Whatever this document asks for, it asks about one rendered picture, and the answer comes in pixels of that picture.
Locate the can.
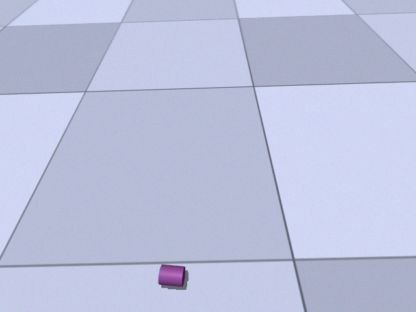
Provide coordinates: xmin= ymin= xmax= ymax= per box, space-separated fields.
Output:
xmin=159 ymin=265 xmax=185 ymax=287

